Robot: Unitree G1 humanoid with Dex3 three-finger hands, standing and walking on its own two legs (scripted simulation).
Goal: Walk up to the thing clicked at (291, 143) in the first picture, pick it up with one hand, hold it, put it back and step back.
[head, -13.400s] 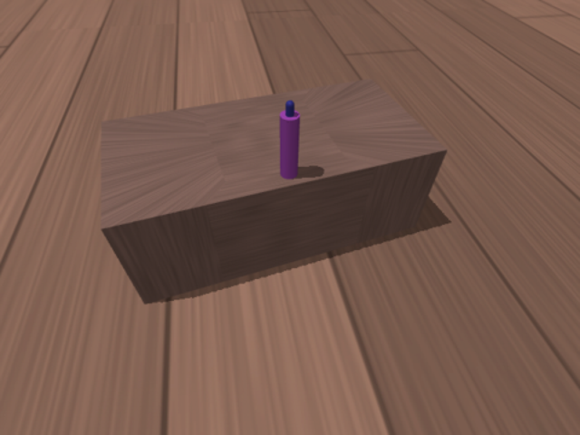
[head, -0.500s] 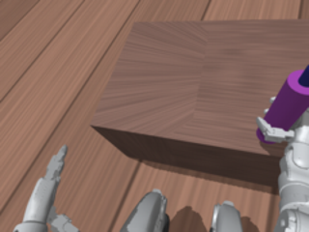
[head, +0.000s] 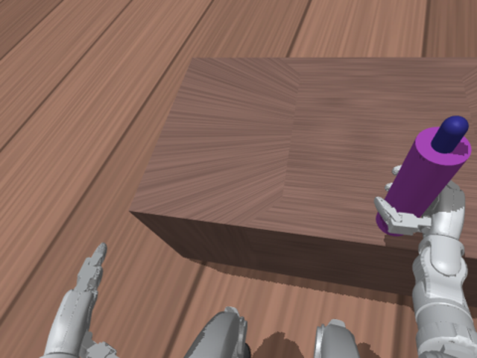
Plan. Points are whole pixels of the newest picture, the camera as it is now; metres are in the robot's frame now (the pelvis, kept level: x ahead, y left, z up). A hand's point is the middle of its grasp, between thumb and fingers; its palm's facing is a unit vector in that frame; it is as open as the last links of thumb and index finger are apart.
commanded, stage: lift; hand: right
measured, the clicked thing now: (417, 183) +0.42 -0.20 +0.03
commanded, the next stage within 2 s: hold in 1.10 s
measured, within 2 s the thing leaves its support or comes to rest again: neither
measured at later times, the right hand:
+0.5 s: hand (415, 202) +0.38 -0.19 +0.05, palm faces +0.20 +0.98 -0.03, open 8.3 cm
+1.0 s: hand (421, 206) +0.35 -0.18 +0.09, palm faces +0.20 +0.98 -0.02, open 8.3 cm
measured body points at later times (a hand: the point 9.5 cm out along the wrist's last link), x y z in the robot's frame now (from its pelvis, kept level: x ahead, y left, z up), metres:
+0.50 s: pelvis +0.02 +0.00 +0.05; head +0.09 -0.03 +0.49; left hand +0.18 +0.26 +0.04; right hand +0.36 -0.24 +0.06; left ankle +0.03 +0.14 -0.62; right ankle +0.04 -0.12 -0.62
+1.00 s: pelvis +0.02 +0.01 +0.07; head +0.07 -0.01 +0.51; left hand +0.18 +0.26 +0.04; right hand +0.34 -0.23 +0.09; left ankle +0.03 +0.14 -0.62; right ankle +0.04 -0.12 -0.62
